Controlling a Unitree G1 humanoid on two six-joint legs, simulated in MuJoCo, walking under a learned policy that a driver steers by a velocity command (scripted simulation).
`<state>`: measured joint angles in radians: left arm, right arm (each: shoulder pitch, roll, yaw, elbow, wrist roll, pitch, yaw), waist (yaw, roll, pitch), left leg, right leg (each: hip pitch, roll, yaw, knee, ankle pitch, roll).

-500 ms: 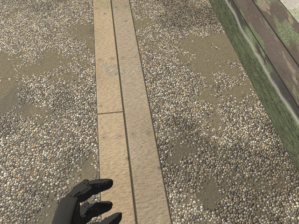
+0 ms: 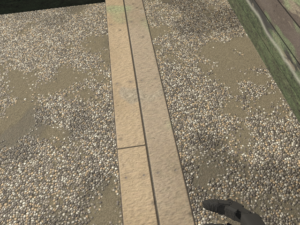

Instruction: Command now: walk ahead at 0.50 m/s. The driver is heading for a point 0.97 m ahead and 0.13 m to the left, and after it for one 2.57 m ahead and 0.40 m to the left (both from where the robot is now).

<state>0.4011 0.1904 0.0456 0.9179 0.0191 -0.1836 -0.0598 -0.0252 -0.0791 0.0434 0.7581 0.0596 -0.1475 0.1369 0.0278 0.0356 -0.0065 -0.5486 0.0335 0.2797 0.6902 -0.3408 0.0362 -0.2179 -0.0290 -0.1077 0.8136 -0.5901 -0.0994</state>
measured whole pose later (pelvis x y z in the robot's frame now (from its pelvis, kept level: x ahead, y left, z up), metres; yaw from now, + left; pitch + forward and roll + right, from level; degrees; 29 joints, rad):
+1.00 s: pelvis +0.54 +0.08 -0.01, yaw +1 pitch +4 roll +0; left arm 0.31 0.22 0.05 0.93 -0.01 -0.14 -0.10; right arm -0.07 -0.16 0.05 0.69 0.08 -0.15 0.13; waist 0.01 0.03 0.00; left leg -0.60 0.02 0.30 0.75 -0.28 0.12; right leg -0.19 -0.02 -0.13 0.98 -0.65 -0.08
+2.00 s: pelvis +0.93 +0.15 +0.04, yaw +1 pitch +2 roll +0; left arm 0.09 0.12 -0.01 0.81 -0.05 -0.07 -0.05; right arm 0.02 -0.06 0.12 0.72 0.02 -0.09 0.03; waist -0.01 -0.04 -0.06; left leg -0.20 -0.02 0.22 0.38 -0.23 0.09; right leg -0.12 0.05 -0.16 0.33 -0.26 -0.08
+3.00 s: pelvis +0.96 +0.15 +0.04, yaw +0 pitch +2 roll +0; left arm 0.19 0.17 -0.01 0.99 -0.04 -0.10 -0.04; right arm 0.20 -0.17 0.04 0.95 0.04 -0.10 0.02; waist -0.01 -0.01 -0.05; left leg -0.09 -0.05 0.21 0.22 -0.19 0.08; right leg -0.02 0.06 -0.12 0.18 -0.22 -0.08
